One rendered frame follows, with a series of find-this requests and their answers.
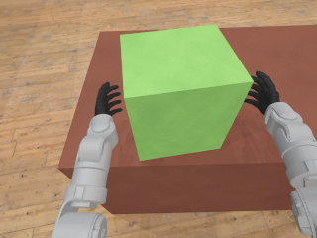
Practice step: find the right robot upper arm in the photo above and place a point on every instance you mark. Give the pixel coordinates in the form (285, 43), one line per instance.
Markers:
(304, 208)

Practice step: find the pedestal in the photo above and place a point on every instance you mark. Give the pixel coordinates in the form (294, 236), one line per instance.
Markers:
(246, 174)

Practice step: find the robot left forearm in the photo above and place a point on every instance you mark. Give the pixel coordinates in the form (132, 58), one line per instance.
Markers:
(91, 168)

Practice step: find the robot right forearm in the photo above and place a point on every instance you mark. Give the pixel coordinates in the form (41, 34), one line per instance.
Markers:
(295, 142)

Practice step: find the carton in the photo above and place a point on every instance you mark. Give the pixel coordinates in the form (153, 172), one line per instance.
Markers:
(183, 88)

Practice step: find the robot left hand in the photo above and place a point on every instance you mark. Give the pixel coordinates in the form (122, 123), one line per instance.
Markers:
(102, 106)

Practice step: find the left robot upper arm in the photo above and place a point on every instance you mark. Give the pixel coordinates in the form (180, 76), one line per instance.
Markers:
(81, 225)

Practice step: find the robot right hand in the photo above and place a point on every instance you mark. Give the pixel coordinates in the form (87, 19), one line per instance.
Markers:
(265, 94)

